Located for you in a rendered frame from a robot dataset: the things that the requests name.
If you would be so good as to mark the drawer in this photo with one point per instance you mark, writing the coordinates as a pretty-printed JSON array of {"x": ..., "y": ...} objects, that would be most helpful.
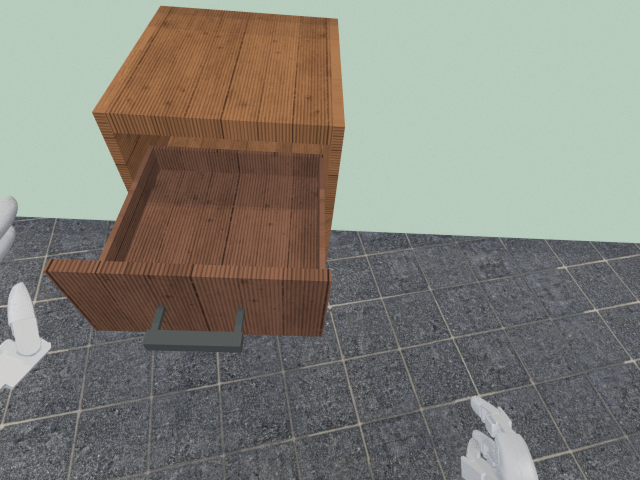
[{"x": 204, "y": 232}]

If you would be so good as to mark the handle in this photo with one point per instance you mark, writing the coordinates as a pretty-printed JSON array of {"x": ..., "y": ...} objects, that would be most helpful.
[{"x": 196, "y": 341}]

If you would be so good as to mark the robot right hand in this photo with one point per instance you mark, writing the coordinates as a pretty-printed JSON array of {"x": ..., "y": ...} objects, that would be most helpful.
[{"x": 508, "y": 458}]

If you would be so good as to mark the robot left hand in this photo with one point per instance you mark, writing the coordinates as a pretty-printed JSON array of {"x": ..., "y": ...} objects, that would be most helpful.
[{"x": 19, "y": 357}]

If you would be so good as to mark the cabinet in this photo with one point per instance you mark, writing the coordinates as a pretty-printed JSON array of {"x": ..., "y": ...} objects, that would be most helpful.
[{"x": 218, "y": 79}]

